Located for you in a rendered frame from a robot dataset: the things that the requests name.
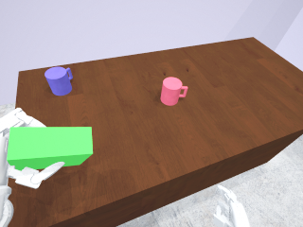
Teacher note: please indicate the right robot hand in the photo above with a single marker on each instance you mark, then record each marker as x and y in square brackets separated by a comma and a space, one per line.
[232, 216]

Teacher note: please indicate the sponge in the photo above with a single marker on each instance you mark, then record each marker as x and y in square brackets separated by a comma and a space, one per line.
[40, 147]

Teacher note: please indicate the left robot forearm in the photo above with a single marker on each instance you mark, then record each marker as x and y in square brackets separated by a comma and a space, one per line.
[6, 207]

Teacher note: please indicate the table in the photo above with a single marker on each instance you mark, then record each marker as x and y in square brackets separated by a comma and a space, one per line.
[243, 106]

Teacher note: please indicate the left robot hand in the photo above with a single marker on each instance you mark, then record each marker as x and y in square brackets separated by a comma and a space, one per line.
[28, 176]

